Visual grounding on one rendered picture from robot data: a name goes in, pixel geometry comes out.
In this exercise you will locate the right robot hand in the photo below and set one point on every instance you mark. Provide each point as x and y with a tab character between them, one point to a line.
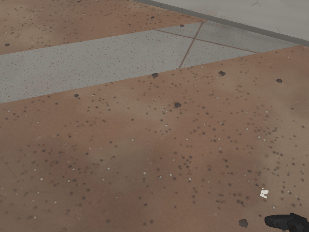
291	222

